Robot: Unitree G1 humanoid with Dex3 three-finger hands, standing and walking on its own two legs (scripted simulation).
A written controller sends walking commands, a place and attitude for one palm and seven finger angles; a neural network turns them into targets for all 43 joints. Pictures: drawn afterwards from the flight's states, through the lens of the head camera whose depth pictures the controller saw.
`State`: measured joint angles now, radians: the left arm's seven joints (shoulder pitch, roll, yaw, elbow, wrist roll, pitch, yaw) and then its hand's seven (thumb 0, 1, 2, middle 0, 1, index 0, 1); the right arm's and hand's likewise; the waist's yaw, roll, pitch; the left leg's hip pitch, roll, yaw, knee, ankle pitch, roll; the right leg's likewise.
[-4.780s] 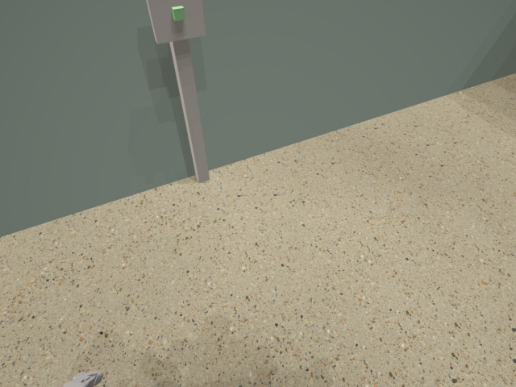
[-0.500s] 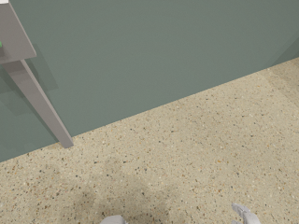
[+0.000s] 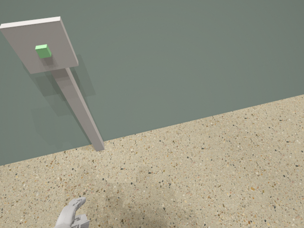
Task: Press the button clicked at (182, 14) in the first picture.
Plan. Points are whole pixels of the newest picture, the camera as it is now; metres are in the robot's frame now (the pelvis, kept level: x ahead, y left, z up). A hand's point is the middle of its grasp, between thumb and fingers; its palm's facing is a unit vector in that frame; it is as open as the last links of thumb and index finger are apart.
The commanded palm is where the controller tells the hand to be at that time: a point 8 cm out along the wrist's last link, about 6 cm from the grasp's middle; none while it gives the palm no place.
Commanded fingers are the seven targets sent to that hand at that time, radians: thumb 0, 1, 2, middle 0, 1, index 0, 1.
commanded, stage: turn to face it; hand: left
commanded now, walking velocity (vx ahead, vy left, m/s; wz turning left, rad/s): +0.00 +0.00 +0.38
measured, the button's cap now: (43, 50) +0.66 +0.39 +0.10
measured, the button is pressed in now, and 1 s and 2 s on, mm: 0 0 0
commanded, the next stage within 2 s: take the last steps up to it in 0.22 s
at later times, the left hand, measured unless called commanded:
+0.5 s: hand out of the picture -0.05 +0.24 -0.18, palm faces +0.25 -0.94 -0.24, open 7.4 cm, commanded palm none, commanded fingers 0.00 0.90 0.90 -0.20 -0.30 -0.20 -0.30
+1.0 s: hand out of the picture +0.10 +0.21 -0.15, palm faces +0.29 -0.93 -0.21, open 7.3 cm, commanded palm none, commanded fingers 0.00 0.90 0.90 -0.20 -0.30 -0.20 -0.30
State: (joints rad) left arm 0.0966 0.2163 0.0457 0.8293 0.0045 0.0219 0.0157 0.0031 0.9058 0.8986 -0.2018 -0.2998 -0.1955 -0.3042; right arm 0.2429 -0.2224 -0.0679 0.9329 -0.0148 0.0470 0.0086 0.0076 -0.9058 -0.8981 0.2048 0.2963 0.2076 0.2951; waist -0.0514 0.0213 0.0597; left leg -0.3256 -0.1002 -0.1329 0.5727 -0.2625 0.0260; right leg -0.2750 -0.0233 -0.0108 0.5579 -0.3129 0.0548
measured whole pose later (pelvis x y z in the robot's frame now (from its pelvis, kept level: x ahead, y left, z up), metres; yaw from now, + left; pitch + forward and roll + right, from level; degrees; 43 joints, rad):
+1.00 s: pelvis +0.12 +0.03 +0.01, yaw +14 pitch -2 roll +0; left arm 0.29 0.14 0.04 1.06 0.02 -0.06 0.01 0.00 0.93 0.90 -0.20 -0.30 -0.20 -0.30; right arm 0.33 -0.18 -0.06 1.12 -0.02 0.01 0.01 0.01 -0.91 -0.90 0.20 0.30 0.20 0.29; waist -0.01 0.04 0.02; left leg -0.43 0.08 0.05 1.05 -0.32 0.00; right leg -0.18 -0.04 -0.16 0.45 -0.25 -0.03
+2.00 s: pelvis +0.20 +0.03 +0.00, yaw +12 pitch -1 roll -1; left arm 0.19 0.15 0.04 1.06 0.01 0.01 0.03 0.00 0.93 0.90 -0.20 -0.30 -0.20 -0.30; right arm 0.28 -0.15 -0.03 1.11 -0.01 0.02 -0.03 0.01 -0.91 -0.90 0.20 0.30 0.20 0.29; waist -0.02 0.03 0.03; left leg -0.20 0.06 0.03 0.52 -0.30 -0.02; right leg -0.27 0.01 -0.12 0.51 -0.24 -0.05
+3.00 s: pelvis +0.17 +0.06 +0.01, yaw +13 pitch -2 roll +0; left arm 0.17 0.33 0.01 1.05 0.02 -0.01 0.00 0.00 0.91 0.90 -0.20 -0.30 -0.20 -0.30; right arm 0.17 -0.32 0.00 1.04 -0.02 -0.02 0.00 0.01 -0.91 -0.90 0.20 0.30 0.21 0.29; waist 0.00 0.02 0.00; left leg -0.15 -0.02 0.04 0.42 -0.23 0.03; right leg -0.21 -0.06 -0.10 0.41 -0.16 0.01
